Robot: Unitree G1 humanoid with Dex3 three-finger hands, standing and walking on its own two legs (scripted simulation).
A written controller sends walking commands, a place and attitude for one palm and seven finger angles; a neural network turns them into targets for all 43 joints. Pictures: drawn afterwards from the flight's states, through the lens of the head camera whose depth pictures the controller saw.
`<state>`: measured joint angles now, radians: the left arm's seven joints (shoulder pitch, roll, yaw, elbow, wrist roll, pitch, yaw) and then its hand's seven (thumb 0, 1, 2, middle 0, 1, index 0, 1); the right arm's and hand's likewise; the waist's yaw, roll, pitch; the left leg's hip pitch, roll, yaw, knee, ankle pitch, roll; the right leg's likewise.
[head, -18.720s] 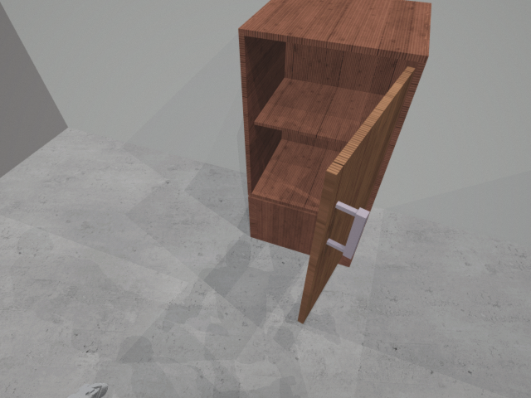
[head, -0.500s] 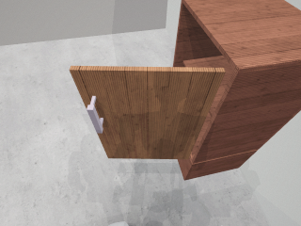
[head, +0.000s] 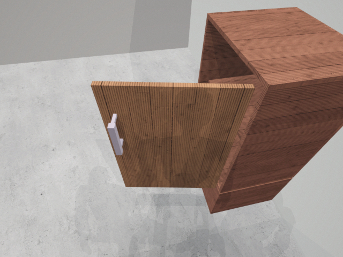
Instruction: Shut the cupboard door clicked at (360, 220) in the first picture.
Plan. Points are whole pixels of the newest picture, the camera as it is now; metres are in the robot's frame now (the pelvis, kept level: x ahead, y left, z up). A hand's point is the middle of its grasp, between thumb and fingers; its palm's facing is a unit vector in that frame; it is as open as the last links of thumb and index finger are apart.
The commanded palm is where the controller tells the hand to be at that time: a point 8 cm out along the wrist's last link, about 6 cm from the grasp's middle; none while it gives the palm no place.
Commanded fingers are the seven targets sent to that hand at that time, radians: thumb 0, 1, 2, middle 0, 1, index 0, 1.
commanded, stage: come to a stop and stand still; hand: left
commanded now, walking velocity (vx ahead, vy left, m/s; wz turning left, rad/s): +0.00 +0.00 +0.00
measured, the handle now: (117, 135) +0.46 +0.19 -0.03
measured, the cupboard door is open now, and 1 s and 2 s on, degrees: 77 77 77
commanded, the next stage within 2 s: look again from close up in 0.20 s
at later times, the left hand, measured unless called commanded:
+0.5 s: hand out of the picture +0.02 +0.16 -0.17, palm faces -0.01 -0.98 -0.19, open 7.4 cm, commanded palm none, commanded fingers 0.00 0.90 0.90 -0.20 -0.30 -0.20 -0.30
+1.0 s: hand out of the picture +0.09 +0.16 -0.13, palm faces +0.14 -0.97 -0.22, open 7.3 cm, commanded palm +0.12 +0.19 -0.07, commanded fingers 0.00 0.90 0.90 -0.27 -0.38 -0.27 -0.38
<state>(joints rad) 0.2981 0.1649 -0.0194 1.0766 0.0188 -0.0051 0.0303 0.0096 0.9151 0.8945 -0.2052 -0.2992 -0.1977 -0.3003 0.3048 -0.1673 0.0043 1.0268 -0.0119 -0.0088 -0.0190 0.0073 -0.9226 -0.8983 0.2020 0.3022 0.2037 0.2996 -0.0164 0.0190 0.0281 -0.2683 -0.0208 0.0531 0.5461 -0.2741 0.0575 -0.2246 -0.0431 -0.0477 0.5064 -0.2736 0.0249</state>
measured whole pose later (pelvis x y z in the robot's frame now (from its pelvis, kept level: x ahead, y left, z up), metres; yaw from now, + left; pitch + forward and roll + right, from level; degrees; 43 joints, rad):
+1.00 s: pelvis +0.03 -0.03 +0.00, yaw -1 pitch +0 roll +0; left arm 0.46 0.18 0.02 0.58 -0.08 0.05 0.07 0.03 0.94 0.89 -0.21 -0.30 -0.20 -0.30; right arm 0.32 -0.17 0.03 1.01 0.02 -0.15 -0.07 0.01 -0.93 -0.90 0.20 0.30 0.21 0.30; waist 0.01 -0.02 0.03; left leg -0.20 0.00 0.06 0.47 -0.27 0.02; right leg -0.20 -0.02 -0.04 0.50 -0.30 0.00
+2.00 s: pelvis -0.03 -0.02 -0.10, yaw +0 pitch +16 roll -3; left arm 0.46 0.22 0.10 -0.09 -0.26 -0.42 -0.20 0.02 0.90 0.90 -1.02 -1.19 -1.01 -1.19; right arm 0.24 -0.25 -0.02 0.50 0.02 -0.18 -0.06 0.01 -0.90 -0.90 0.20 0.30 0.20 0.30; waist 0.00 0.03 -0.15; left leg -0.98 0.02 0.01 1.23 -0.52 0.03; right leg -0.92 -0.03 -0.08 1.19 -0.54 0.00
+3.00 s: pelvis -0.02 -0.03 -0.09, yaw +1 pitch +15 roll -2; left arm 0.38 0.24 0.14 -0.03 -0.29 -0.39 -0.24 0.02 0.90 0.90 -1.30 -1.50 -1.30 -1.50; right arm 0.25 -0.24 0.02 0.48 0.02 -0.15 -0.05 0.01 -0.90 -0.90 0.20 0.30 0.21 0.30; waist 0.01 0.04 -0.15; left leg -0.93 0.03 -0.01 1.19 -0.52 0.01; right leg -0.87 -0.01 -0.10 1.14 -0.54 -0.02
